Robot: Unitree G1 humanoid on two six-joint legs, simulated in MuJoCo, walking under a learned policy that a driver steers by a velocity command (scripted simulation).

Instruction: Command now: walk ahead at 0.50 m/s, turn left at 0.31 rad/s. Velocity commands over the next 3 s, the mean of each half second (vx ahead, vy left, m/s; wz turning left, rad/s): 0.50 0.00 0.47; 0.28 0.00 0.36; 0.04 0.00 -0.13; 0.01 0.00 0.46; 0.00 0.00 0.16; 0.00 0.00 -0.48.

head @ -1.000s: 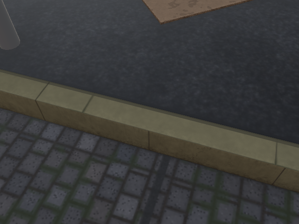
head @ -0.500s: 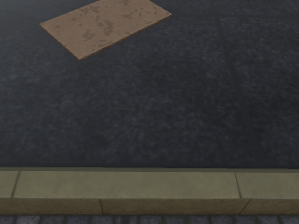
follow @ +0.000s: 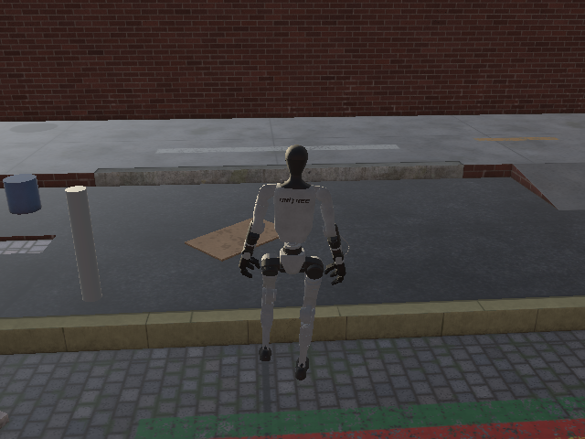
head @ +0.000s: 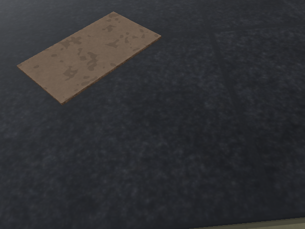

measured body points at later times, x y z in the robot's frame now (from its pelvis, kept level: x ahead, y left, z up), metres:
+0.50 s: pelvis +0.29 +0.09 +0.03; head +0.33 +0.07 +0.48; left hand +0.25 +0.34 -0.09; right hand +0.54 -0.06 -0.08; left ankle +0.37 +0.14 -0.57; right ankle +0.11 -0.07 -0.51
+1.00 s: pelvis +0.58 +0.14 +0.16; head +0.59 +0.16 +0.61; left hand +0.53 +0.42 +0.03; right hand +0.84 -0.03 +0.07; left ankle +0.45 +0.24 -0.47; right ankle +0.69 +0.10 -0.57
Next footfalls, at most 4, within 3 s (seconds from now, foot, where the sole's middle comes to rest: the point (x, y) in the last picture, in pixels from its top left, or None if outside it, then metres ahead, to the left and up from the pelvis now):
0.40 left None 0.41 0.15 -0.61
0.86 right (138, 161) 0.72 0.12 -0.61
1.20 left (92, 188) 0.60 0.31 -0.61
1.50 right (150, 162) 0.72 0.07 -0.61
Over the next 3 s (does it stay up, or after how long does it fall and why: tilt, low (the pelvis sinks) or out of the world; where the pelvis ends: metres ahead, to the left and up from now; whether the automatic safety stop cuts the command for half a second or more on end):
stays up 0.58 0.11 0.15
